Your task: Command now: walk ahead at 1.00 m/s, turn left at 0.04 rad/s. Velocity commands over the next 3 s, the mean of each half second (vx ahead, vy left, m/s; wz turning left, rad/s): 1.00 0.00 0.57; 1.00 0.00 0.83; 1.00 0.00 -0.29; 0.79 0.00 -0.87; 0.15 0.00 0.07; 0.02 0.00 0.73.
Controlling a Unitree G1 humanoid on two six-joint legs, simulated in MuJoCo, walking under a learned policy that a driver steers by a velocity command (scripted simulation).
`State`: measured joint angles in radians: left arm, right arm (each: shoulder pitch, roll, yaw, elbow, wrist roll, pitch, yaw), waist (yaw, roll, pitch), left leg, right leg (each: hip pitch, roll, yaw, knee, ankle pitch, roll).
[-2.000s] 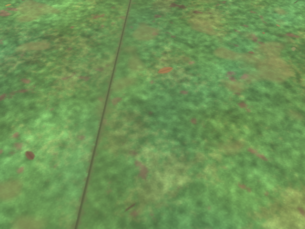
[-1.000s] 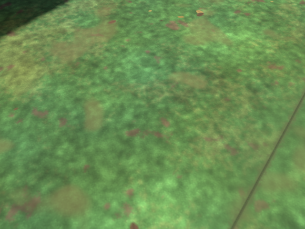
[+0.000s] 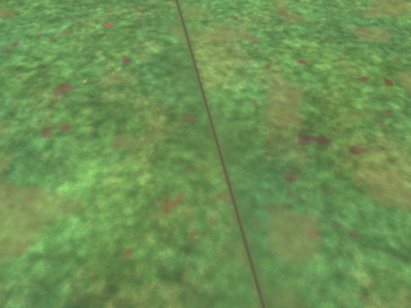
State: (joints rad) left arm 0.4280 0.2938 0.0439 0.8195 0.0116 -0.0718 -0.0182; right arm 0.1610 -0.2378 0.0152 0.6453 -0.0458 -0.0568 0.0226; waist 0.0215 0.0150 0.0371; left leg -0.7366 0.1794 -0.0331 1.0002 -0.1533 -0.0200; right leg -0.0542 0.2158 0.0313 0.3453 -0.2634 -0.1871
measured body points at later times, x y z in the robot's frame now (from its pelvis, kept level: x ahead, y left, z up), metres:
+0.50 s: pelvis +0.46 +0.10 +0.01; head +0.48 +0.11 +0.46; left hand +0.64 +0.37 -0.04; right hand +0.49 -0.19 -0.11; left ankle +0.37 +0.12 -0.73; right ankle +0.69 -0.03 -0.67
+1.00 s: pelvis +0.87 +0.26 -0.01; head +0.90 +0.28 +0.44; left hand +0.61 +0.40 -0.13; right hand +1.23 +0.30 -0.05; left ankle +0.94 +0.46 -0.68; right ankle +0.81 +0.05 -0.73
